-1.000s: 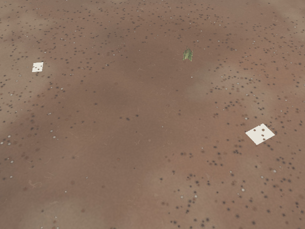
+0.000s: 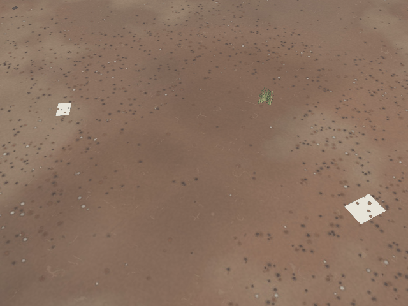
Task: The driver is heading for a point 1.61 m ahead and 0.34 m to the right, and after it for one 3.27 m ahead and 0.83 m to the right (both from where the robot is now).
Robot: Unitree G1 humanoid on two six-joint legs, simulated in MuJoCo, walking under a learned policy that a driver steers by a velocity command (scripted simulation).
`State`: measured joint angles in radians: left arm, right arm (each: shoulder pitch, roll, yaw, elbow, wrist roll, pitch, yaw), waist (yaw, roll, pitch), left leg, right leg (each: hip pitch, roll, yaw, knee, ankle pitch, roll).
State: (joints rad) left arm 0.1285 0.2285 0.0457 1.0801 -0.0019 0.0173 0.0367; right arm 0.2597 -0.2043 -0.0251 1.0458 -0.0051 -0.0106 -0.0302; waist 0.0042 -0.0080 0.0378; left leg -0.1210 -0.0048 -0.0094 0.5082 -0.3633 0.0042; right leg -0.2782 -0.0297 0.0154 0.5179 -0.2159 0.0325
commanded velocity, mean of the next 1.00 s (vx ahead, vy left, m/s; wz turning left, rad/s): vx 0.00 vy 0.00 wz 0.00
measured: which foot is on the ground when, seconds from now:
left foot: down 0.00-1.00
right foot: down 0.00-1.00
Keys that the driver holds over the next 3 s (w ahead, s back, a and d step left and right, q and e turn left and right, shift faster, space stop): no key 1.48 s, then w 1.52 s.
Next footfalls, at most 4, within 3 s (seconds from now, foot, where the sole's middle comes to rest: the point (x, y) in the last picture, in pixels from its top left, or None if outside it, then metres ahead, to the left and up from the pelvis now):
2.20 left None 0.47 0.11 -0.77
2.78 right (245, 230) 0.78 -0.12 -0.77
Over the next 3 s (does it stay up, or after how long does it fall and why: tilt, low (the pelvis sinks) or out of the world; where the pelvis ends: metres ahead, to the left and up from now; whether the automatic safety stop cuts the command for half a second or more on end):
stays up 0.72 -0.04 0.01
